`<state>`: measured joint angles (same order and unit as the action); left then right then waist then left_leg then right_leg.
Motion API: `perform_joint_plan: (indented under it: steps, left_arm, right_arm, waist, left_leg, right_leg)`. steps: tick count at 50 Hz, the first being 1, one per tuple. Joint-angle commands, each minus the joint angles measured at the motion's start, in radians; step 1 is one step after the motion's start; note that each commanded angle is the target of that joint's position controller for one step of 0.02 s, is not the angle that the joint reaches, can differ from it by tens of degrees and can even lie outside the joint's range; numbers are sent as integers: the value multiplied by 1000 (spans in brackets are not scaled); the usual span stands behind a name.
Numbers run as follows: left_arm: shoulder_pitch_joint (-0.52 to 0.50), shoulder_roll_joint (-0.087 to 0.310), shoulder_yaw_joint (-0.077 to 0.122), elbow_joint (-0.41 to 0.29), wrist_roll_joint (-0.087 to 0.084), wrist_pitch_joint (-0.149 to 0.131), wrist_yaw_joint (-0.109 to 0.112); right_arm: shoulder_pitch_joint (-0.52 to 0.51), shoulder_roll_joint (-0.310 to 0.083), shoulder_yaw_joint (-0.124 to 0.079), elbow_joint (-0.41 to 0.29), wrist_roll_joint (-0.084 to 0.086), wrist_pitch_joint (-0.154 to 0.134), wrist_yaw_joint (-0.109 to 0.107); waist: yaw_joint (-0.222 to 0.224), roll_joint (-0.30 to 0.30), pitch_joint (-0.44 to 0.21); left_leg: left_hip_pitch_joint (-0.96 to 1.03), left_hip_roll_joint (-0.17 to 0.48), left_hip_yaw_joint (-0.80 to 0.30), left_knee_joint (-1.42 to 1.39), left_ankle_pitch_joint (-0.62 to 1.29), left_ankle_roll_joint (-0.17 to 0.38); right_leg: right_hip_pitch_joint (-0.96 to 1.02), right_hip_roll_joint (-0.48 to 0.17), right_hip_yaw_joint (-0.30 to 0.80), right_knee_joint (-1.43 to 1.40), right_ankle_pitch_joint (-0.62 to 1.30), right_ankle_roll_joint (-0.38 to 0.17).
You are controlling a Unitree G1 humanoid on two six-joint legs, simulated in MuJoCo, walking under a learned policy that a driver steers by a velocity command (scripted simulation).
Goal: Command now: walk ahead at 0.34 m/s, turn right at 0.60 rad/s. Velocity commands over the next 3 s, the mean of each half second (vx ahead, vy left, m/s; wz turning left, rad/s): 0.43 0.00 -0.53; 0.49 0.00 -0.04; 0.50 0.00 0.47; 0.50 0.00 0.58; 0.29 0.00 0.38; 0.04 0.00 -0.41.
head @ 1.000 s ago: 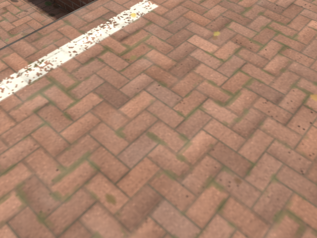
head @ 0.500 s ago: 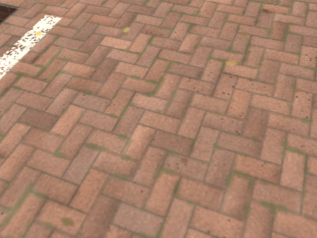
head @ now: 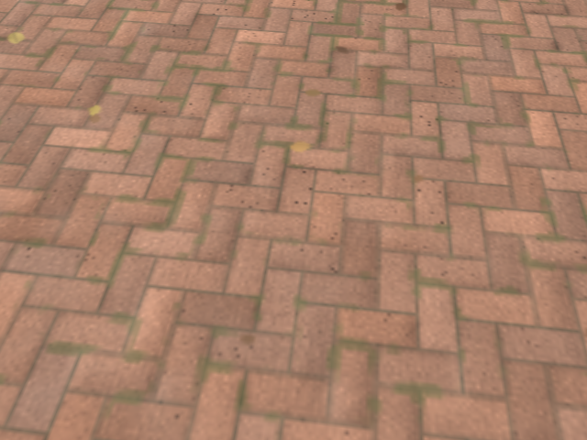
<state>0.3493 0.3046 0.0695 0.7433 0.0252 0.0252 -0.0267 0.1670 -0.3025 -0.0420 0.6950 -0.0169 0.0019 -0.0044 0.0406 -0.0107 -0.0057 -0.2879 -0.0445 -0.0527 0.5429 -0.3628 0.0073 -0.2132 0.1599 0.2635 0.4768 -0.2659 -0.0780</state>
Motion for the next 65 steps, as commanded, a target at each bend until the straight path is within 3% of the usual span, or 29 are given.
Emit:
perform_joint_plan:
  steps: [1, 2, 3, 5, 7, 12, 19, 21, 23, 24, 25, 26, 27, 28, 30, 32, 35, 40, 46, 48, 50, 51, 52, 53, 54, 55, 57, 61, 65]
  left_arm:
    - [-131, 58, 16, -106, -15, -34, 11]
    - [-138, 48, 8, -129, -8, -41, 16]
    - [-166, 115, 19, -134, 17, -43, 15]
    - [-118, 120, 24, -84, 12, -42, -14]
    - [-101, 106, 22, -62, 16, -33, -39]
    - [-225, 71, 7, -100, 14, -27, -55]
    - [-430, 3, -39, -174, 18, -36, -75]
    - [-391, 9, -41, -160, 23, -39, -61]
    - [-214, 51, -25, -103, 26, -52, -37]
    - [-52, 78, -11, -49, 33, -62, -24]
    - [82, 160, 14, -16, 50, -63, -5]
    - [86, 237, 32, -17, 31, -59, 4]
    - [93, 208, 32, -15, -2, -57, 10]
    - [30, 174, 22, 12, -7, -62, 18]
    - [-50, 89, -3, 24, -6, -77, 19]
    - [-74, 53, -17, 34, -11, -91, 16]
    - [-41, 72, -12, 70, -21, -109, 15]
    - [35, 65, -17, 122, -22, -114, 14]
    - [103, 75, -24, 182, -1, -118, 33]
    - [77, 92, -24, 188, 6, -117, 45]
    - [59, 117, -19, 191, 19, -108, 54]
    - [46, 129, -18, 185, 16, -101, 56]
    - [48, 107, -28, 151, 11, -106, 57]
    - [133, 18, -41, 122, -7, -114, 33]
    - [44, 88, -28, 114, 13, -121, 32]
    - [-29, 94, -28, 82, 2, -135, 26]
    - [-72, 77, -33, 68, 10, -132, 25]
    - [-71, 30, -45, 42, 28, -72, 18]
    - [-251, 28, -49, -26, 24, -66, 13]
  right_arm:
    - [225, -183, -44, -7, -6, -40, -38]
    - [212, -286, -63, -18, -19, -41, -40]
    - [164, -251, -64, -4, -24, -37, -36]
    - [85, -135, -33, -18, -8, -48, -19]
    - [100, -106, -24, -9, -7, -62, -17]
    - [216, -96, -27, 45, -5, -87, 6]
    - [294, -98, -19, 122, -3, -90, 1]
    - [307, -117, -17, 152, -3, -83, -4]
    - [315, -147, -17, 175, -3, -73, -10]
    - [297, -149, -13, 174, 5, -69, -12]
    - [301, -96, 5, 132, 19, -74, -4]
    - [368, -12, 19, 89, 26, -73, 16]
    - [236, -125, -14, 86, 13, -70, 6]
    - [173, -97, -7, 59, 24, -80, 10]
    - [195, -72, -1, 83, 5, -74, 18]
    - [260, -46, 2, 112, -17, -42, 30]
    - [198, -27, 0, 99, -25, -25, 45]
    - [-19, -18, 5, 33, -17, -31, 47]
    - [-158, -13, 17, -9, -5, -41, 52]
    - [-117, -25, 11, 1, -9, -44, 47]
    - [44, -56, -6, 53, -14, -51, 35]
    - [193, -75, -18, 101, -23, -59, 30]
    - [347, -153, -43, 133, -38, -59, 17]
    - [328, -251, -72, 129, -32, -51, 13]
    - [272, -203, -67, 129, 16, -45, 25]
    - [193, -168, -60, 110, 17, -41, 24]
    - [145, -97, -44, 112, 12, -45, 23]
    - [168, -107, -46, 131, 19, -67, 18]
    - [231, -120, -54, 140, 21, -62, 15]
  waist:
    - [-163, 158, -15]
    - [-146, 220, 1]
    - [-94, 128, 91]
    - [-46, 101, 129]
    - [-50, 138, 100]
    - [-90, 103, 104]
    - [-128, 117, 131]
    - [-96, 132, 99]
    - [-3, 149, -21]
    - [81, 130, -109]
    - [123, 31, -242]
    - [48, -185, -379]
    - [100, -20, -339]
    - [55, -31, -169]
    - [-25, -9, -27]
    - [-73, -43, -14]
    - [-77, -51, 32]
    - [-29, -44, 94]
    - [8, -33, 119]
    - [-23, -42, 87]
    - [-93, -63, -14]
    - [-160, -48, -90]
    - [-210, 31, -196]
    - [-119, 283, -263]
    - [-124, 121, -226]
    - [-101, 76, -91]
    - [-52, -22, 16]
    - [-10, 25, 11]
    - [-62, 50, 55]
  left_leg:
    - [477, 256, -255, -305, -191, 51]
    - [437, 449, -623, -434, -481, 125]
    - [313, 460, -614, -423, -514, 163]
    - [249, 334, -387, -425, -324, 128]
    - [246, 269, -211, -425, -87, 114]
    - [307, 262, -29, -406, 264, 122]
    - [324, 269, 130, -381, 623, 116]
    - [357, 285, 161, -301, 929, 112]
    - [371, 296, 184, -53, 1230, 105]
    - [272, 282, 218, 151, 1146, 91]
    - [10, 239, 227, 445, 756, 70]
    - [-305, 62, 180, 792, -196, 33]
    - [-358, 76, 25, 854, -114, 48]
    - [-384, 113, 14, 802, -11, 54]
    - [-316, 156, 27, 664, 37, 48]
    - [-222, 161, 38, 601, 50, 28]
    - [-278, 171, 68, 536, 125, 6]
    - [-373, 167, 96, 304, 325, -12]
    - [-339, 96, 123, 86, 363, 64]
    - [-256, 41, 147, 53, 279, 103]
    - [-88, -27, 171, 28, 185, 142]
    - [99, -38, 158, -45, 214, 170]
    - [350, 140, -71, -49, 163, 231]
    - [609, 396, -630, -141, 198, 414]
    - [576, 368, -684, -223, 170, 398]
    - [436, 349, -528, -246, 201, 370]
    - [231, 270, -373, -284, 390, 316]
    - [93, 182, -242, -329, 490, 292]
    - [88, 135, -230, -354, 432, 247]
  right_leg:
    - [-451, -40, 67, 207, -407, -8]
    - [-592, 56, -64, 419, -331, 14]
    - [-614, -69, -67, 522, -218, 16]
    - [-560, -108, -92, 557, -86, 37]
    - [-533, -127, -139, 628, 6, 55]
    - [-625, -157, -175, 629, 105, 69]
    - [-467, -161, -343, 221, 139, 27]
    - [-333, -111, -383, 139, 82, -20]
    - [-100, -43, -390, 83, 32, -76]
    - [136, -49, -359, 3, 98, -103]
    - [446, -255, -118, -10, -61, -158]
    - [663, -576, 405, -54, 54, -284]
    - [590, -537, 394, -96, 193, -262]
    - [437, -489, 202, -126, 334, -234]
    - [222, -394, 30, -183, 454, -169]
    - [110, -344, -52, -245, 445, -153]
    - [69, -318, -96, -326, 403, -162]
    - [114, -284, -161, -352, 475, -129]
    - [282, -347, -248, -346, 616, -91]
    - [339, -360, -287, -251, 871, -70]
    - [376, -357, -322, 0, 1122, -47]
    - [305, -335, -353, 215, 1050, -32]
    - [94, -295, -384, 517, 721, -16]
    - [-337, -57, -357, 894, -182, 35]
    - [-450, -104, -183, 950, -190, 19]
    - [-481, -159, -180, 905, -91, 18]
    - [-413, -215, -196, 780, -37, 36]
    - [-335, -233, -231, 616, -24, 99]
    - [-408, -237, -256, 397, 151, 138]
